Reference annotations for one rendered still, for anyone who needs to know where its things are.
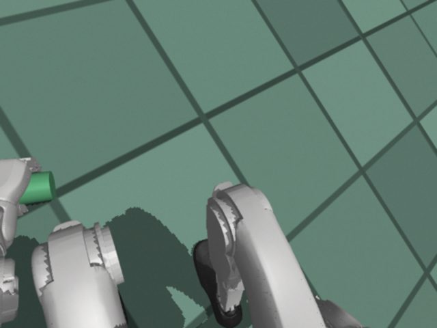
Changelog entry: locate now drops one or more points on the left robot hand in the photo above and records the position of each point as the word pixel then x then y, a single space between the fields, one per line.
pixel 15 175

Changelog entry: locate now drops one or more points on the can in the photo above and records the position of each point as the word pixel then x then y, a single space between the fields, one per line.
pixel 41 188

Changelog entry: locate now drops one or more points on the right robot foot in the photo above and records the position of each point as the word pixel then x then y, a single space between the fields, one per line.
pixel 207 278

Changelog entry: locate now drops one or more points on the left robot arm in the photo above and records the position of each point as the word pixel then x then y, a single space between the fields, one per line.
pixel 8 281

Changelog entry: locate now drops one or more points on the right robot hand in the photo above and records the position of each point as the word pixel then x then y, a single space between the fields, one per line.
pixel 335 316

